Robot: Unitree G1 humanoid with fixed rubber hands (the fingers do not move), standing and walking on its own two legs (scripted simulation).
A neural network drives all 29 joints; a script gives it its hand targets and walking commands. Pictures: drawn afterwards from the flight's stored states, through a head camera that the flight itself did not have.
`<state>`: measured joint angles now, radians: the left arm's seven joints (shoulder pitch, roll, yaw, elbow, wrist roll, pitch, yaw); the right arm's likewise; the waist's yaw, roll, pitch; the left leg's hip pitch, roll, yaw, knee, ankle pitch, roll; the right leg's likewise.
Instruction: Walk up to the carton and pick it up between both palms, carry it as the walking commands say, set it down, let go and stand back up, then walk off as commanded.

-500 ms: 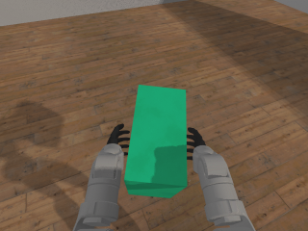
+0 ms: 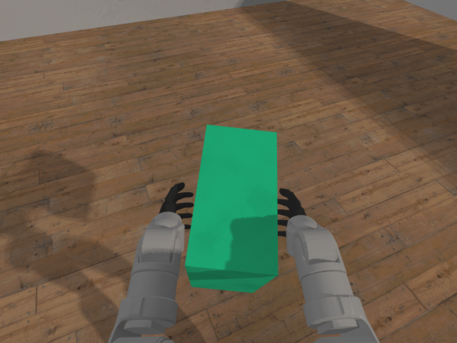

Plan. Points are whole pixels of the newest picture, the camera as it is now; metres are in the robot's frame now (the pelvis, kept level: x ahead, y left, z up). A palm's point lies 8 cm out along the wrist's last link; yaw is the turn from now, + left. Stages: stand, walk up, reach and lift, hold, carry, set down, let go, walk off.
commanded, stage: carry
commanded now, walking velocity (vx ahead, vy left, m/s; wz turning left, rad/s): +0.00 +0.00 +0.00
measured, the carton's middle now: (231, 214) +0.37 +0.00 -0.04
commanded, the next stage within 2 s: hold in 0.86 s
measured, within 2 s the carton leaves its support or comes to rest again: neither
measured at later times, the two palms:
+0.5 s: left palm (171, 228) +0.30 +0.11 +0.04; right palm (301, 231) +0.29 -0.12 +0.03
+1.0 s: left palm (166, 234) +0.28 +0.12 +0.04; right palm (299, 236) +0.27 -0.12 +0.04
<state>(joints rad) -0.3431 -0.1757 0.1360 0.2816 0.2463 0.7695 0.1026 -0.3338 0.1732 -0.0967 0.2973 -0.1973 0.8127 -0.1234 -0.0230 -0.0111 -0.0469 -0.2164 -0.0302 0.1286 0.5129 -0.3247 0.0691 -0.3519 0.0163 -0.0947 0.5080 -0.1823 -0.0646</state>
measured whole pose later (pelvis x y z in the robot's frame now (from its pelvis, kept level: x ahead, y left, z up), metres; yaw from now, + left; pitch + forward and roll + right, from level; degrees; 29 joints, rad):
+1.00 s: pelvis -0.02 +0.00 +0.00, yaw -3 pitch -4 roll +0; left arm -0.34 -0.18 0.14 0.30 0.21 0.74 0.10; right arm -0.32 0.17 -0.10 0.31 -0.24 0.79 -0.10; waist 0.05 -0.02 0.03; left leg -0.13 -0.04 0.09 0.48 -0.29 0.06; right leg -0.26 0.05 -0.06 0.43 -0.11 -0.07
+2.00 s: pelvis -0.04 -0.01 +0.00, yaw +3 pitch -8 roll +0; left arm -0.47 -0.22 0.32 0.59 0.32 0.57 0.08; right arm -0.46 0.22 -0.33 0.53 -0.30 0.65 -0.11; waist -0.03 -0.01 0.04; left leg -0.14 -0.06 -0.01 0.58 -0.31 0.05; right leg -0.24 0.05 -0.07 0.51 -0.15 -0.08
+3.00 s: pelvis -0.05 +0.00 -0.07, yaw +7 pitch +22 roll +0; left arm -0.60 -0.20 0.25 0.73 0.23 0.04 0.22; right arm -0.55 0.17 -0.41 0.64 -0.24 0.11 -0.08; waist -0.11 0.02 0.04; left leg -0.97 -0.14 -0.03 0.99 -0.40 0.07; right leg -1.05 0.07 0.05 0.94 -0.27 -0.01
